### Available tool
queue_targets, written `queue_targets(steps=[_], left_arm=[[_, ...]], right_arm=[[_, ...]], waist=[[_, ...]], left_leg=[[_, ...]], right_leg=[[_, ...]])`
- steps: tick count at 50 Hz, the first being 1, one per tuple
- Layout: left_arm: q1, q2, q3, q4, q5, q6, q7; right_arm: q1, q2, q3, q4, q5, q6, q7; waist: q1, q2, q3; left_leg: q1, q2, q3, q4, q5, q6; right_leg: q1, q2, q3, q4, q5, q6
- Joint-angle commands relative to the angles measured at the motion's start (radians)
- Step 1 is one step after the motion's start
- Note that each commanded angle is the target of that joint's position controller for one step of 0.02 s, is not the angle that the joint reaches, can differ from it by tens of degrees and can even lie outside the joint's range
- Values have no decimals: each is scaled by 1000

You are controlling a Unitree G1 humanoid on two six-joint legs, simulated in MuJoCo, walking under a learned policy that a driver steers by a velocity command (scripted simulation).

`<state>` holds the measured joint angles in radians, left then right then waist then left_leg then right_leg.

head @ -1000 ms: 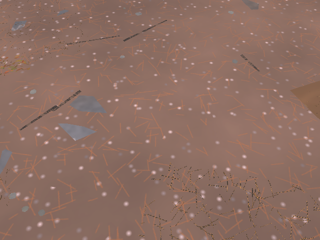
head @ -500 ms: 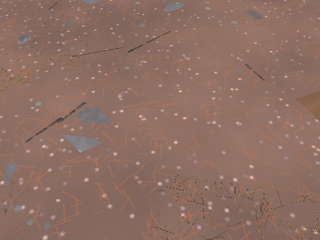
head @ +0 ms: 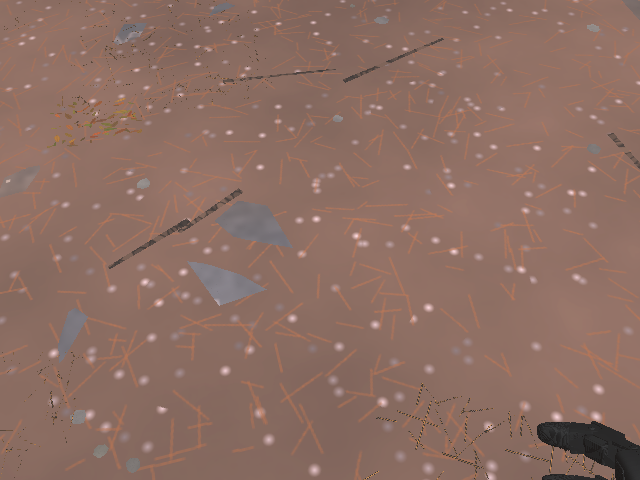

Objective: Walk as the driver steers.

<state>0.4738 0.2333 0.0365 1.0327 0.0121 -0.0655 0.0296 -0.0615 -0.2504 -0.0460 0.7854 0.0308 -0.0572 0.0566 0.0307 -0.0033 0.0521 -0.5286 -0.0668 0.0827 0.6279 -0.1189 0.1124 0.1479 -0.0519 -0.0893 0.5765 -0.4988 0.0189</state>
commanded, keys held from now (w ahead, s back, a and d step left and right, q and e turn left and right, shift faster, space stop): w+q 0.30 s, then q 0.56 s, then no key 0.14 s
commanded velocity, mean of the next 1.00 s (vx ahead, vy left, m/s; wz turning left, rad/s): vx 0.26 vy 0.00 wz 0.54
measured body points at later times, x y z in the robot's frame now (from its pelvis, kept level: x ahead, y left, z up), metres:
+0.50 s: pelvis +0.26 -0.01 +0.02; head +0.29 +0.00 +0.46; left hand +0.43 +0.28 -0.05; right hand +0.36 -0.29 -0.10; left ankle +0.13 +0.07 -0.70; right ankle +0.42 -0.09 -0.71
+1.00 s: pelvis +0.31 +0.04 +0.03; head +0.32 +0.09 +0.47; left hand +0.27 +0.36 -0.09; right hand +0.60 -0.10 -0.04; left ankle +0.28 +0.13 -0.71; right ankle +0.40 -0.09 -0.66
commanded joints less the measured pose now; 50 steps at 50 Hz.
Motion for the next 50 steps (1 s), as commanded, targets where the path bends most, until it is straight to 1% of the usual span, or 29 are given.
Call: queue_targets(steps=[1, 2, 3, 4, 5, 7, 10, 14, 18, 21, 22, 23, 24, 25, 26, 27, 28, 29, 31, 33, 37, 42, 44, 45, 46, 47, 48, 49, 50], left_arm=[[-6, 62, -5, -132, -9, -74, -28], [-120, 136, 19, -182, -52, -95, -32], [-167, 156, 22, -202, -56, -105, -26], [-180, 161, 32, -200, -39, -103, -13], [-149, 160, 39, -200, -26, -88, -6], [-135, 143, 43, -216, -11, -60, 0], [-249, 136, 46, -277, 12, -39, 12], [-414, 107, 35, -338, 8, -49, 6], [-526, 104, 27, -385, -3, -63, -18], [-512, 142, 38, -398, -7, -71, -35], [-476, 154, 42, -390, -6, -74, -35], [-402, 167, 48, -374, -1, -80, -31], [-289, 220, 59, -364, 19, -83, -24], [-238, 264, 60, -372, 35, -68, -15], [-183, 247, 68, -353, -1, -41, -23], [-241, 173, 51, -391, -3, -25, -19], [-300, 135, 37, -401, 1, -8, -11], [-344, 124, 28, -405, 6, 5, -8], [-388, 143, 33, -390, 16, 17, -8], [-388, 156, 42, -378, 18, 17, -7], [-411, 189, 58, -372, 2, 30, -1], [-405, 228, 72, -354, -19, 44, -11], [-404, 231, 73, -340, -38, 50, -11], [-362, 201, 65, -319, -39, 54, -13], [-310, 142, 48, -308, -15, 57, -22], [-329, 113, 32, -359, 23, 57, -24], [-412, 175, 53, -366, 5, 56, -14], [-411, 190, 61, -361, -19, 63, -10], [-377, 186, 64, -335, -19, 69, -3]], right_arm=[[413, -229, -72, 45, -16, 11, -22], [353, -193, -62, 44, -20, -7, -22], [271, -166, -53, 26, -16, -22, -18], [208, -148, -46, 7, -22, -32, -13], [170, -136, -40, -9, -33, -37, -13], [159, -128, -36, -20, -27, -35, -20], [230, -160, -42, -15, -25, -35, -44], [329, -183, -49, -7, -13, -20, -67], [406, -180, -52, 11, -4, 9, -81], [415, -176, -53, -4, -8, 38, -93], [395, -171, -53, -20, -10, 43, -97], [356, -158, -48, -40, -9, 45, -99], [344, -114, -32, -69, -21, 38, -95], [536, -40, -15, -58, -40, 33, -90], [623, -141, -22, -68, -9, 31, -83], [541, -215, -47, -57, 5, 46, -88], [432, -233, -57, -83, 3, 66, -93], [393, -223, -62, -93, -3, 86, -99], [404, -155, -54, -110, -3, 109, -99], [402, -109, -44, -132, -5, 111, -99], [341, -112, -40, -176, -17, 112, -84], [282, -147, -52, -220, -17, 123, -55], [309, -142, -58, -216, -21, 120, -48], [344, -160, -67, -203, -26, 117, -52], [372, -236, -88, -206, -27, 113, -66], [342, -322, -93, -248, -43, 108, -77], [373, -283, -84, -242, -68, 86, -70], [333, -256, -71, -232, -69, 69, -66], [268, -227, -64, -231, -53, 60, -67]], waist=[[-164, 163, -426], [-150, 125, -232], [-104, 26, -119], [-57, -36, -65], [-10, -21, -57], [21, 31, -39], [-7, 49, -3], [-77, 62, -15], [-116, 72, -32], [-92, 100, -82], [-70, 118, -97], [-20, 123, -126], [25, 71, -250], [-53, -185, -396], [-42, -305, -512], [-13, -157, -404], [-2, -91, -285], [-15, -65, -207], [-56, -114, -112], [-57, -147, -116], [-47, -127, -181], [-34, -148, -146], [-61, -131, -142], [-66, -91, -143], [-49, 114, -142], [-31, 351, -131], [-111, 225, -179], [-78, 178, -147], [-47, 137, -134]], left_leg=[[947, 393, -961, -324, -329, 310], [797, 361, -842, -383, -341, 253], [606, 324, -704, -410, -266, 218], [455, 281, -611, -428, -173, 197], [352, 239, -532, -445, -118, 184], [234, 199, -459, -474, -101, 181], [149, 164, -398, -492, -89, 176], [205, 136, -383, -444, -39, 126], [289, 128, -410, -328, 120, 91], [401, 140, -499, -173, 233, 63], [421, 135, -526, -122, 262, 49], [409, 99, -515, -35, 276, 16], [309, 52, -460, 176, 178, -29], [54, -84, -338, 457, -546, -95], [-98, -44, -283, 648, -632, -121], [-150, 14, -279, 736, -530, -158], [-174, 37, -226, 738, -450, -183], [-156, 62, -210, 719, -410, -200], [-56, 86, -156, 613, -356, -205], [-19, 90, -122, 516, -332, -209], [60, 131, -111, 332, -220, -191], [161, 122, -60, 131, -189, -133], [261, 90, -29, -48, -109, -91], [360, 69, -43, -137, -44, -61], [488, 211, -252, -249, 195, -1], [525, 458, -561, -269, 410, 187], [435, 466, -559, -297, 357, 256], [400, 407, -461, -298, 293, 208], [387, 347, -391, -294, 224, 147]], right_leg=[[-804, 102, 222, 896, -37, -24], [-899, 53, 235, 900, 35, -47], [-869, 1, 218, 818, 134, -61], [-813, -31, 205, 749, 175, -58], [-733, -63, 214, 696, 203, -54], [-679, -85, 200, 601, 215, -29], [-719, -76, 166, 427, 351, 26], [-727, -23, 168, 127, 569, 51], [-668, 49, 158, -44, 592, 48], [-618, 93, 178, -119, 486, 27], [-578, 95, 180, -145, 465, 10], [-472, 75, 168, -225, 554, -18], [-220, -67, 254, -182, 776, -90], [124, -346, 513, -58, 1248, -238], [211, -480, 754, -86, 1012, -348], [108, -404, 659, -133, 827, -310], [-16, -332, 510, -159, 754, -259], [-139, -276, 419, -188, 727, -239], [-342, -193, 276, -261, 667, -220], [-361, -191, 212, -290, 723, -246], [-334, -246, 155, -302, 714, -271], [-340, -270, 105, -283, 522, -231], [-358, -252, 77, -207, 456, -179], [-414, -214, 43, -128, 393, -126], [-560, -118, -57, 90, 203, -31], [-810, 20, -65, 355, -179, 50], [-803, 17, 85, 526, -186, 46], [-801, 1, 111, 571, -105, 32], [-793, -11, 121, 557, -24, 28]])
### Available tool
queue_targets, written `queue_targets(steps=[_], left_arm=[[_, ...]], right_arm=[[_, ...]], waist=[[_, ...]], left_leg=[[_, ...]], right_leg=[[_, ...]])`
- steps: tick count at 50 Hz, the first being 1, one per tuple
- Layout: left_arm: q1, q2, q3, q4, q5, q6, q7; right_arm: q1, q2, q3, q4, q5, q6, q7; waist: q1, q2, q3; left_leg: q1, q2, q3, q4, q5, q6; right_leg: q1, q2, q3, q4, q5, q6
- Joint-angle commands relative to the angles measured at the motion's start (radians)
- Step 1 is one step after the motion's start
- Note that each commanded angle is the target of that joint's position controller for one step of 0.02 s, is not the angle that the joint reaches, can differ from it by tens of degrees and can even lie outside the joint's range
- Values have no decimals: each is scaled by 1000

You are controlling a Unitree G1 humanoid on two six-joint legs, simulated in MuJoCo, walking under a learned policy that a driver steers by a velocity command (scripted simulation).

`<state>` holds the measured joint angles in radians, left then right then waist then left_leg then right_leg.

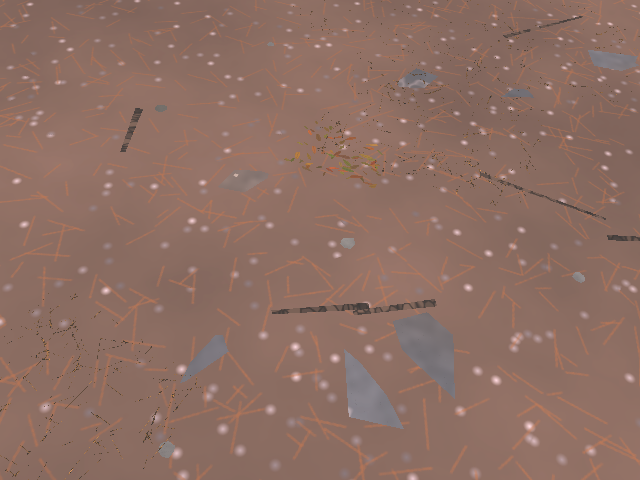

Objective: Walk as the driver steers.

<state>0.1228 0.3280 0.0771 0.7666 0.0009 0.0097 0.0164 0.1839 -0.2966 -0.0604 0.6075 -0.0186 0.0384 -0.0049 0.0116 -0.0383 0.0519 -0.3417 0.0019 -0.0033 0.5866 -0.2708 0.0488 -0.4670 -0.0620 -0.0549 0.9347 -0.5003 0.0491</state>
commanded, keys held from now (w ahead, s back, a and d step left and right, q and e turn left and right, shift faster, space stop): no key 0.42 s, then w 0.58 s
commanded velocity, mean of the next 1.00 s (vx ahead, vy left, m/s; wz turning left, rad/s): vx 0.19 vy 0.00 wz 0.08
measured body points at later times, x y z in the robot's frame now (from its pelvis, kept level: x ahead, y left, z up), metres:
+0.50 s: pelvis +0.02 -0.01 +0.00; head +0.02 -0.01 +0.45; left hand +0.11 +0.26 -0.12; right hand +0.16 -0.25 -0.11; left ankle +0.03 +0.09 -0.73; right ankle +0.01 -0.14 -0.73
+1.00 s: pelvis +0.17 +0.00 +0.01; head +0.20 +0.01 +0.45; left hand +0.40 +0.23 -0.08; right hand +0.13 -0.27 -0.12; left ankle +0.03 +0.09 -0.73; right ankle +0.35 -0.14 -0.69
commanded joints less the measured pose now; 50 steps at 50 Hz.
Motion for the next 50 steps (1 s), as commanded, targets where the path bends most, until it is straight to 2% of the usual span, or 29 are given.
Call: queue_targets(steps=[1, 2, 5, 8, 12, 14, 15, 16, 17, 18, 19, 21, 23, 25, 27, 30, 31, 33, 34, 35, 36, 37, 38, 39, 41, 42, 46, 48, 50], left_arm=[[-10, 97, 28, -50, 3, 1, 17], [10, 94, 28, -41, 8, 5, 18], [34, 62, 19, -31, -5, 6, 15], [-4, 27, -2, -41, -1, 7, 9], [5, 44, -3, -36, -7, 6, 5], [51, 25, -9, -13, -2, -1, 2], [69, 33, -12, -5, 11, -7, -1], [86, 74, -8, -5, 23, -10, 1], [66, 141, 10, 6, 12, -10, 3], [49, 83, 2, 9, 3, -13, -5], [34, 45, -10, 7, 11, -19, -9], [22, 35, -17, 12, 16, -31, -8], [65, 38, -17, 34, 9, -36, -2], [86, 54, -13, 31, -2, -38, 7], [116, 64, -11, 27, -10, -53, 12], [158, 110, 3, 37, -22, -69, 10], [144, 114, 5, 31, -26, -68, 6], [56, 79, -6, -1, -32, -65, -4], [10, 35, -20, -28, -29, -71, -7], [-19, 0, -28, -61, -21, -91, -6], [-30, 37, -20, -80, -22, -110, -2], [4, 61, -9, -71, -36, -118, -6], [19, 45, -14, -61, -43, -120, -15], [6, 32, -16, -60, -39, -120, -23], [-24, 13, -16, -66, -26, -114, -42], [-33, -4, -21, -68, -24, -111, -52], [-169, -58, -46, -121, -17, -109, -67], [-216, -41, -44, -140, -23, -109, -69], [-235, -12, -36, -156, -30, -109, -70]], right_arm=[[-22, -147, -36, -56, 10, -37, -8], [-44, -130, -26, -55, 12, -38, -12], [-54, -92, -9, -46, 1, -43, -18], [-42, -99, -12, -23, 3, -39, -20], [-33, -103, -11, 12, 5, -33, -9], [-56, -80, -1, 29, 17, -33, -7], [-35, -66, 4, 44, 20, -38, -6], [-10, -49, 10, 53, 6, -48, -4], [39, -61, 2, 56, -2, -59, 5], [-12, -63, 4, 63, -8, -59, 4], [-57, -71, 0, 60, -4, -54, 1], [-70, -56, -1, 63, 1, -38, -8], [-40, -53, -5, 81, 5, -28, -14], [-21, -59, -12, 87, 17, -35, -15], [-14, -40, -11, 88, 29, -66, -10], [-22, -6, -10, 88, 39, -112, 8], [-9, -8, -12, 91, 43, -120, 12], [98, -27, -22, 137, 45, -129, 17], [177, -71, -37, 168, 40, -133, 16], [289, -158, -65, 196, 40, -135, 17], [346, -176, -67, 194, 28, -141, 24], [321, -135, -50, 188, 20, -147, 24], [296, -104, -41, 177, 19, -149, 21], [273, -89, -33, 175, 21, -145, 20], [256, -46, -14, 181, 22, -129, 18], [262, -42, -11, 184, 24, -122, 15], [264, -91, -16, 189, 27, -112, -11], [296, -117, -21, 203, 29, -115, -14], [300, -123, -24, 218, 38, -118, -12]], waist=[[-14, 167, -130], [2, 174, -135], [11, 163, -152], [-18, 170, -137], [-36, 175, -109], [4, 151, -100], [12, 121, -107], [-5, 63, -132], [-66, -55, -129], [-30, -70, -122], [-17, -54, -95], [-13, -48, -69], [-11, -26, -66], [-6, -17, 5], [3, -32, 49], [-1, -124, 49], [-14, -134, 62], [-79, -99, 50], [-106, 3, 33], [-128, 228, -8], [-151, 297, -28], [-109, 187, -22], [-88, 129, -26], [-76, 89, -11], [-63, 109, 2], [-64, 120, 1], [-88, 106, 37], [-101, 129, 50], [-88, 141, 70]], left_leg=[[191, 250, -264, -246, 385, 177], [159, 229, -227, -244, 444, 171], [173, 201, -182, -245, 464, 175], [192, 202, -197, -240, 383, 178], [167, 214, -257, -236, 305, 197], [139, 184, -249, -208, 278, 162], [108, 161, -240, -202, 248, 121], [72, 119, -209, -171, 183, 71], [53, 47, -137, -173, 111, 35], [122, 14, -91, -158, 74, 2], [140, 13, -88, -141, 67, -3], [140, 23, -99, -136, 105, 10], [116, -2, -81, -131, -131, 26], [15, -14, -77, -111, -355, 45], [-58, -13, -70, -71, -364, 51], [-104, -33, 28, 77, -167, 35], [-71, -21, 26, 54, -148, 46], [140, -15, 8, -89, -112, 72], [253, 45, -126, -166, -135, 100], [431, 194, -413, -287, -114, 179], [537, 340, -664, -358, 29, 276], [567, 358, -632, -327, 94, 282], [575, 338, -548, -322, 115, 258], [558, 316, -467, -341, 149, 230], [493, 254, -322, -382, 277, 175], [464, 229, -267, -400, 320, 167], [301, 163, -119, -456, 323, 147], [262, 176, -108, -482, 279, 145], [297, 213, -110, -477, 295, 136]], right_leg=[[-164, -5, 87, 194, 38, 6], [-114, 4, 78, 215, 86, 16], [-50, 8, 81, 126, 157, 32], [22, -2, 83, -88, 143, 34], [124, 14, 66, -269, 110, 22], [227, 25, 52, -480, 259, 2], [312, 9, 77, -564, 404, -16], [388, -61, 148, -553, 571, -40], [375, -83, 143, -486, 560, -78], [276, -61, 141, -509, 385, -94], [229, -48, 138, -532, 308, -83], [204, -32, 123, -539, 294, -58], [192, -10, 107, -535, 71, -68], [146, -18, 138, -541, -153, -108], [154, -63, 219, -575, -231, -153], [229, -217, 439, -699, -265, -246], [202, -238, 463, -710, -232, -260], [95, -156, 330, -641, -72, -203], [12, -59, 198, -481, 77, -141], [-151, 71, 29, -159, 184, -68], [-333, 96, 83, 81, -14, -55], [-418, 52, 136, 216, -44, -77], [-458, 17, 143, 258, 24, -101], [-481, -14, 131, 243, 97, -114], [-428, -51, 101, 158, 205, -108], [-399, -46, 76, 114, 249, -94], [-231, 0, 12, -209, 461, -44], [-138, 29, -1, -312, 531, -41], [-122, 29, 26, -367, 547, -63]])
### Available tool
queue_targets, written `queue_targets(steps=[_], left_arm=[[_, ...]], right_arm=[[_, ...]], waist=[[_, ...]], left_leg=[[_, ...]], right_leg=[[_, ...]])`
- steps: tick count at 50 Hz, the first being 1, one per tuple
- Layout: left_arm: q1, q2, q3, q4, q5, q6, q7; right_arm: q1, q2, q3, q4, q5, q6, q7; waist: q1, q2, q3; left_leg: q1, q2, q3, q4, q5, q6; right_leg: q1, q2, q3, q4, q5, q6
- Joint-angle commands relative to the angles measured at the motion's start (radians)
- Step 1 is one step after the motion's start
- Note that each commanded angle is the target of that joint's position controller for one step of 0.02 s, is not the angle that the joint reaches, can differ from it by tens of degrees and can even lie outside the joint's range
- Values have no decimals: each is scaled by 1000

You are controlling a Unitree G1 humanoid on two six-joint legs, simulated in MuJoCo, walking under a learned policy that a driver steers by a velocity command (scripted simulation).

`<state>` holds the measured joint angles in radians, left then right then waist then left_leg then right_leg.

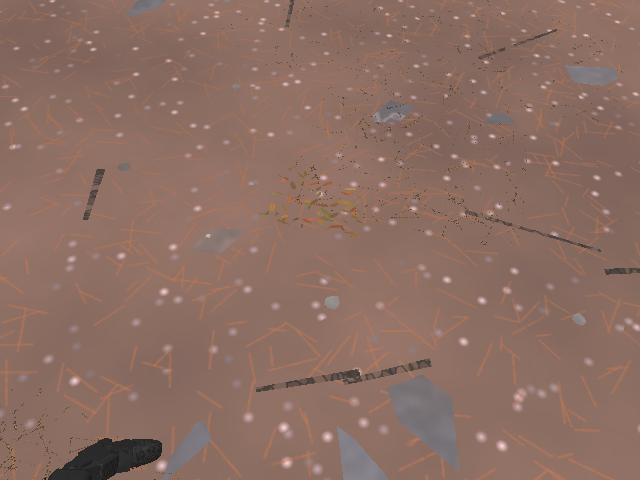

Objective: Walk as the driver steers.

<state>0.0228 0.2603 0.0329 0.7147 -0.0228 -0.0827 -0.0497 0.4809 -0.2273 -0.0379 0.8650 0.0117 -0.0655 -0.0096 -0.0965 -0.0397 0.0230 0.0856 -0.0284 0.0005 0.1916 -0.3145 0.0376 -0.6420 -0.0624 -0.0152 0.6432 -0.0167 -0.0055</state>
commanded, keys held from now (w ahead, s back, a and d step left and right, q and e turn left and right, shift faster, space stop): w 0.58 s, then w+e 0.42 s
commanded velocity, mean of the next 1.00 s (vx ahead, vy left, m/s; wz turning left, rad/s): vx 0.49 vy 0.00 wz -0.13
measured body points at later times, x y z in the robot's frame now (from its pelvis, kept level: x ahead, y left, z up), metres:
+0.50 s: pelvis +0.27 -0.04 +0.01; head +0.29 -0.04 +0.46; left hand +0.29 +0.23 -0.12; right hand +0.46 -0.29 -0.09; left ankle +0.46 +0.14 -0.68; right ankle +0.22 -0.13 -0.74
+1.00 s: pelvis +0.55 +0.01 +0.01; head +0.57 +0.01 +0.45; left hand +0.74 +0.25 -0.10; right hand +0.54 -0.27 -0.12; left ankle +0.50 +0.11 -0.74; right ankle +0.67 -0.18 -0.67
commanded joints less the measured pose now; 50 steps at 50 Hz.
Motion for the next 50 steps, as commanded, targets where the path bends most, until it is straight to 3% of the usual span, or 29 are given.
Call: queue_targets(steps=[1, 3, 4, 5, 6, 7, 8, 9, 10, 11, 12, 14, 16, 19, 23, 28, 31, 32, 33, 34, 35, 36, 37, 38, 39, 42, 44, 47, 50], left_arm=[[-138, 70, 12, -109, -6, -18, -6], [-94, 103, 27, -103, -1, -20, -6], [-23, 126, 40, -87, 2, -17, -1], [126, 159, 62, -42, 2, -12, 9], [304, 200, 77, -1, 7, -6, 21], [400, 300, 96, 21, 29, -6, 21], [399, 210, 74, 30, 17, -4, 17], [306, 170, 59, 25, 11, -4, 20], [236, 144, 51, 16, 13, -4, 22], [185, 121, 44, 14, 23, -9, 18], [154, 99, 38, 12, 37, -17, 16], [143, 96, 40, 25, 32, -30, 12], [162, 116, 45, 47, 27, -40, 15], [214, 146, 51, 71, 23, -35, 30], [288, 175, 54, 100, 9, -21, 42], [374, 188, 56, 146, 3, 7, 45], [368, 205, 62, 154, -1, 24, 50], [344, 207, 60, 150, -1, 29, 51], [340, 174, 46, 139, 8, 28, 51], [395, 79, 15, 99, 21, 14, 47], [439, 47, 3, 110, 4, -3, 46], [370, 160, 35, 104, -24, -12, 45], [299, 171, 40, 80, -31, -13, 46], [268, 158, 42, 75, -20, -8, 50], [270, 149, 50, 79, -10, 5, 53], [308, 88, 46, 84, -11, 43, 51], [275, 81, 48, 63, -6, 55, 53], [204, 68, 44, 33, 0, 49, 41], [92, 46, 31, -8, 5, 42, 19]], right_arm=[[-1, -193, -48, -34, 11, -13, -7], [-16, -207, -54, -29, 8, -7, -7], [-26, -219, -58, -29, 4, -1, -7], [-35, -212, -55, -31, -1, 8, -9], [-36, -191, -44, -48, -12, 11, -13], [103, -40, -2, -70, -13, -4, -2], [74, -102, -11, -47, 10, -28, 5], [-50, -180, -36, -86, 40, -40, 9], [-127, -184, -33, -108, 39, -47, 6], [-160, -173, -36, -112, 21, -45, 1], [-138, -164, -41, -103, 9, -34, -2], [-97, -125, -35, -86, 4, -10, -5], [-140, -120, -34, -101, -3, 3, -9], [-260, -119, -30, -136, -13, -3, -8], [-403, -93, -16, -168, -6, -21, 8], [-531, -105, -11, -221, 7, -33, 39], [-482, -142, -23, -222, 6, -43, 48], [-380, -171, -40, -195, 4, -47, 44], [-212, -229, -66, -150, -4, -49, 34], [-57, -333, -91, -130, -30, -46, 23], [-16, -298, -85, -113, -20, -36, 25], [-61, -220, -61, -120, -16, -33, 23], [-127, -186, -49, -127, -14, -32, 20], [-196, -157, -40, -127, -15, -35, 22], [-243, -128, -33, -127, -17, -42, 23], [-289, -128, -39, -108, -26, -60, 25], [-286, -145, -47, -91, -30, -65, 19], [-273, -165, -54, -72, -29, -58, 6], [-239, -194, -62, -56, -21, -47, -4]], waist=[[31, 140, 101], [72, 149, 56], [114, 165, -3], [191, 157, -96], [262, 120, -218], [193, -171, -396], [218, -193, -442], [204, -135, -227], [174, -42, -130], [137, 5, -64], [95, -20, -54], [64, -37, -49], [60, -25, -13], [93, 1, 19], [152, 9, 35], [191, -3, 56], [140, -35, 22], [76, -34, -37], [2, -13, -164], [-20, 157, -350], [-14, 324, -454], [-30, 217, -318], [-8, 178, -200], [23, 130, -118], [55, 145, -71], [105, 141, -21], [110, 115, 3], [94, 102, 24], [50, 79, 54]], left_leg=[[-94, 259, -111, -63, 379, 137], [-24, 273, -93, 30, 617, 111], [-8, 263, -75, 130, 798, 97], [-45, 225, -42, 309, 913, 73], [-242, 191, -30, 567, 734, 44], [-630, 7, -21, 999, 62, -28], [-744, -20, -159, 1151, -229, -20], [-842, 40, -137, 1191, -172, -9], [-818, 94, -106, 1147, -79, 2], [-775, 131, -89, 1082, -18, 1], [-703, 164, -102, 1033, 27, 2], [-639, 178, -92, 984, 52, -9], [-675, 190, -83, 910, 99, -28], [-758, 196, -77, 732, 266, -52], [-718, 152, -32, 482, 429, -56], [-742, 119, -26, 344, 356, -30], [-621, 83, -13, 290, 236, 7], [-468, 54, 12, 250, 233, 30], [-195, 89, -14, 278, 264, 68], [229, 350, -343, 308, 235, 183], [354, 472, -673, 174, 77, 262], [249, 438, -588, 135, -2, 215], [118, 403, -442, 114, 25, 178], [-16, 361, -342, 69, 81, 160], [-105, 325, -259, 29, 124, 144], [-233, 296, -107, -48, 256, 145], [-236, 293, -32, -64, 332, 150], [-210, 270, 71, -75, 370, 136], [-172, 278, 137, -81, 377, 127]], right_leg=[[53, 30, -6, -98, 51, -26], [124, 54, -16, -116, 2, -63], [224, 82, -40, -115, -26, -85], [417, 109, -63, -124, -28, -114], [722, 0, 54, -77, -38, -161], [1087, -288, 567, -158, -279, -332], [1071, -325, 832, -359, -461, -347], [912, -292, 680, -385, -487, -290], [747, -255, 539, -401, -407, -260], [599, -213, 436, -428, -294, -244], [508, -174, 362, -453, -223, -230], [420, -149, 289, -503, -169, -244], [380, -145, 234, -539, -133, -257], [421, -134, 182, -557, -81, -249], [471, -111, 106, -548, -44, -210], [639, -173, 120, -470, -9, -201], [689, -194, 153, -368, 156, -174], [670, -160, 130, -251, 301, -154], [563, -101, 92, -46, 302, -122], [207, 20, 23, 337, -9, -55], [-18, 113, 90, 564, -557, -28], [-108, 57, 163, 653, -528, -36], [-129, 8, 134, 646, -442, -40], [-99, -26, 120, 593, -364, -32], [-56, -55, 125, 543, -307, -27], [15, -73, 120, 514, -223, -7], [-29, -75, 130, 459, -153, 4], [-43, -69, 109, 276, -3, 8], [-24, -57, 41, 116, 80, -5]])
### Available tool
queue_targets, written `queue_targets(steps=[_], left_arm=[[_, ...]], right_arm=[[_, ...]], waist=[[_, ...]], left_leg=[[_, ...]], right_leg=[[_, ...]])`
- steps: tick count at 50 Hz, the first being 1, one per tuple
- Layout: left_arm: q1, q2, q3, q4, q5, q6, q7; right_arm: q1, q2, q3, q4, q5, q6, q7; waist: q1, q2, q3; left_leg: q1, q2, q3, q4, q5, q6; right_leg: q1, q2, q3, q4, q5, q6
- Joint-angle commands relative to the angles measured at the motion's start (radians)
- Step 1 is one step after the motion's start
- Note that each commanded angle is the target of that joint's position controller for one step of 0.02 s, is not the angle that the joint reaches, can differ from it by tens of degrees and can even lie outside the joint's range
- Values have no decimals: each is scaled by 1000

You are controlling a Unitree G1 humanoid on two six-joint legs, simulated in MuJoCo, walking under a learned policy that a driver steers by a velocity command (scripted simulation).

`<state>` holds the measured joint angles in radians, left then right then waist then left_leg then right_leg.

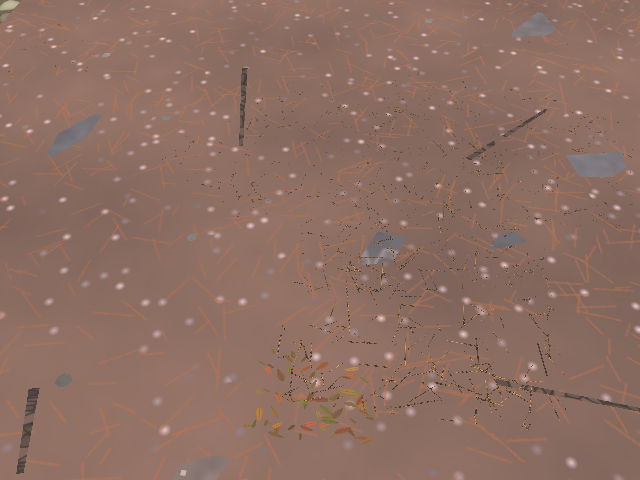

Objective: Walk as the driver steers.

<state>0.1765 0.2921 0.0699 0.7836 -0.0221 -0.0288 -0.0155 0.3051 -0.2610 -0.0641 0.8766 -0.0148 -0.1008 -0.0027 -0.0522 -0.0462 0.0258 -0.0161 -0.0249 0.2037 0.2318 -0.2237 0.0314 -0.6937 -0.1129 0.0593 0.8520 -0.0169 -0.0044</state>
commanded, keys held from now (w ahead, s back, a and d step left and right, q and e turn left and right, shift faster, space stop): w+e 1.00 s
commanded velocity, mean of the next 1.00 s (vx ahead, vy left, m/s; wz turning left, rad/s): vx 0.50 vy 0.00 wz -0.57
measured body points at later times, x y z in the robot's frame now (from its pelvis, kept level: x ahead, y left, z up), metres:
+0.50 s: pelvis +0.28 -0.07 +0.00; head +0.31 -0.10 +0.45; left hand +0.42 +0.19 -0.10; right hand +0.41 -0.38 -0.09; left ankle +0.49 +0.08 -0.68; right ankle +0.23 -0.13 -0.74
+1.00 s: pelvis +0.55 -0.12 +0.00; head +0.57 -0.14 +0.45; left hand +0.85 -0.01 -0.09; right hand +0.42 -0.39 -0.12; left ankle +0.57 -0.01 -0.74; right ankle +0.56 -0.33 -0.68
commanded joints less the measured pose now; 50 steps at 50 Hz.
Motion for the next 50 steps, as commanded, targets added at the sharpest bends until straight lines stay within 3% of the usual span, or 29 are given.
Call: queue_targets(steps=[1, 4, 6, 8, 9, 10, 11, 12, 13, 14, 15, 16, 18, 20, 25, 28, 30, 32, 33, 34, 35, 36, 37, 38, 39, 40, 43, 46, 50], left_arm=[[-94, 11, -8, -93, 4, -12, -22], [-158, 21, -7, -138, 2, -11, -38], [-151, 41, 2, -158, 2, -8, -46], [-39, 88, 30, -146, -2, -1, -45], [107, 133, 58, -112, -5, 1, -37], [270, 213, 95, -69, -6, 11, -17], [236, 327, 108, -74, -13, 5, -7], [267, 256, 84, -112, -1, -13, -14], [232, 195, 67, -101, 7, -28, -18], [171, 165, 57, -106, 2, -37, -18], [98, 129, 46, -120, 2, -38, -16], [57, 105, 36, -138, 14, -39, -11], [47, 113, 37, -146, 14, -42, -2], [76, 141, 44, -139, 9, -44, 11], [146, 157, 50, -116, 1, -29, 31], [192, 155, 50, -96, -6, -22, 33], [201, 147, 49, -91, -6, -15, 37], [185, 149, 52, -95, -3, -8, 40], [166, 134, 46, -102, -1, -6, 39], [155, 89, 29, -115, 5, -8, 35], [227, 30, 11, -138, 3, -13, 34], [301, 42, 1, -154, -14, -20, 36], [255, 137, 22, -136, -23, -18, 35], [162, 162, 29, -150, -14, -12, 34], [115, 151, 30, -163, -3, -9, 32], [98, 137, 34, -169, 3, -6, 28], [109, 75, 23, -178, -8, 10, 18], [57, 59, 16, -204, 0, 13, 16], [-40, 42, 5, -220, -1, -1, -7]], right_arm=[[-44, -169, -39, -59, 10, -6, -13], [-8, -189, -49, -38, 27, 18, -14], [-20, -211, -56, -38, 35, 33, -17], [-39, -238, -64, -47, 42, 49, -23], [-58, -237, -62, -52, 47, 56, -24], [-47, -206, -48, -65, 30, 50, -26], [54, -42, 1, -121, -12, 24, -11], [-35, -109, -2, -136, 27, -21, 4], [-146, -164, -16, -167, 66, -43, 12], [-159, -154, -12, -170, 56, -54, 7], [-153, -158, -17, -155, 27, -53, -2], [-129, -168, -25, -149, 15, -42, -3], [-111, -151, -26, -153, 5, -18, 0], [-149, -122, -17, -170, -3, -4, -3], [-331, -80, 3, -224, 8, -8, 9], [-389, -102, -2, -250, 21, -18, 21], [-387, -126, -11, -256, 22, -27, 29], [-335, -147, -23, -247, 24, -37, 31], [-252, -162, -34, -226, 21, -42, 26], [-133, -197, -49, -209, 6, -48, 20], [10, -274, -68, -196, -14, -45, 11], [63, -266, -70, -165, 4, -30, 20], [15, -178, -47, -184, 20, -23, 19], [-29, -141, -35, -193, 17, -11, 13], [-74, -125, -28, -190, 9, -5, 12], [-100, -104, -20, -184, 3, -5, 10], [-111, -110, -24, -162, 9, -16, 9], [-95, -151, -38, -138, 8, -20, 7], [-86, -178, -42, -119, 14, -7, 3]], waist=[[-7, 79, 62], [-19, 80, 79], [8, 100, 56], [84, 135, -32], [169, 120, -107], [237, 40, -196], [98, -236, -260], [167, -117, -406], [184, -53, -258], [139, 13, -169], [93, 45, -111], [58, 26, -94], [34, 21, -79], [38, 26, -55], [110, -26, -19], [132, -39, -13], [123, -49, -18], [90, -83, -28], [43, -86, -60], [-15, -56, -163], [-29, 124, -324], [-4, 389, -392], [-20, 254, -257], [-29, 168, -146], [-9, 121, -68], [14, 129, -32], [41, 161, -8], [36, 123, -4], [2, 108, 13]], left_leg=[[-38, 287, -55, -116, 294, 133], [81, 321, -28, -65, 364, 119], [127, 329, -1, 20, 588, 99], [135, 317, 23, 222, 899, 76], [68, 283, 48, 420, 912, 48], [-159, 240, 48, 713, 653, 0], [-627, 32, -33, 1073, -319, -66], [-750, -6, -280, 1193, -391, -53], [-834, 46, -295, 1174, -288, -26], [-803, 92, -292, 1084, -194, -11], [-731, 125, -290, 995, -143, -17], [-655, 146, -298, 945, -105, -24], [-599, 146, -283, 866, -73, -52], [-600, 132, -262, 762, -4, -83], [-525, 58, -247, 390, 299, -102], [-500, 36, -268, 303, 316, -88], [-490, 30, -287, 257, 258, -68], [-424, 24, -282, 238, 168, -38], [-310, 17, -261, 196, 173, -13], [-95, 94, -315, 213, 171, 36], [272, 313, -610, 215, 73, 150], [409, 456, -987, 106, -177, 243], [308, 433, -933, 68, -332, 209], [179, 392, -775, 58, -278, 169], [49, 350, -659, 32, -159, 154], [-31, 314, -573, 8, -71, 144], [-126, 280, -409, -59, 62, 151], [-98, 296, -314, -86, 182, 173], [-63, 264, -159, -83, 270, 139]], right_leg=[[17, -4, -46, -126, 77, -12], [-19, 7, -76, -193, 5, -43], [37, 47, -120, -214, -84, -76], [214, 124, -178, -209, -182, -121], [421, 171, -189, -272, -139, -155], [728, 117, -49, -303, -120, -204], [1053, -143, 507, -377, -233, -388], [1122, -227, 793, -549, -386, -447], [1034, -203, 654, -580, -317, -383], [887, -159, 523, -572, -221, -343], [743, -116, 419, -575, -109, -313], [648, -87, 357, -594, -24, -303], [559, -62, 305, -624, 76, -305], [499, -38, 245, -636, 138, -301], [441, 35, 184, -615, 8, -223], [490, 6, 252, -569, -50, -210], [557, -17, 314, -509, -67, -200], [587, -30, 360, -447, -24, -185], [574, 1, 352, -380, 31, -164], [511, 55, 304, -202, 33, -131], [240, 171, 182, 126, -188, -60], [-9, 201, 123, 364, -586, -28], [-97, 131, 144, 461, -526, -19], [-105, 96, 101, 477, -444, -13], [-78, 66, 83, 438, -382, -10], [-46, 35, 83, 391, -341, -11], [7, 0, 49, 321, -293, -4], [-39, -14, 45, 209, -194, 14], [2, -1, -9, -20, 5, 8]])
